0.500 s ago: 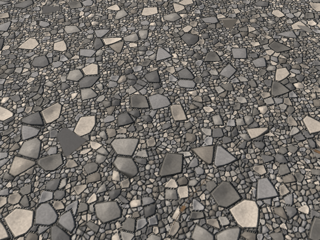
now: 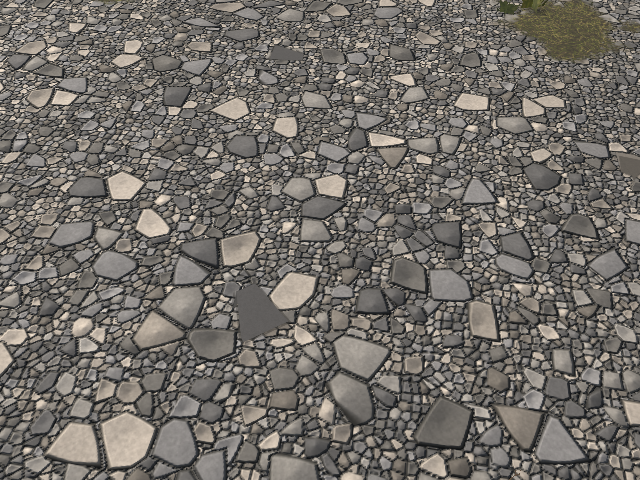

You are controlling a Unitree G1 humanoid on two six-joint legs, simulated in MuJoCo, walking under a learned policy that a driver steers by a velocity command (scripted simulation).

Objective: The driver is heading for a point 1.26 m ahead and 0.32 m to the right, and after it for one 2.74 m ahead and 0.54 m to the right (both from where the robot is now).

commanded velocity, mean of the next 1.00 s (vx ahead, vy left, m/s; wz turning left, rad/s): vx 0.38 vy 0.00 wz -0.17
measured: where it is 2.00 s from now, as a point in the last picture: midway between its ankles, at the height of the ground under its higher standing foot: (404, 313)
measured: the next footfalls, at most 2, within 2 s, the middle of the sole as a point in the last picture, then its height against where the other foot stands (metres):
right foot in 0.32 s outside the picture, level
left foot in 0.80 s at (438, 437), level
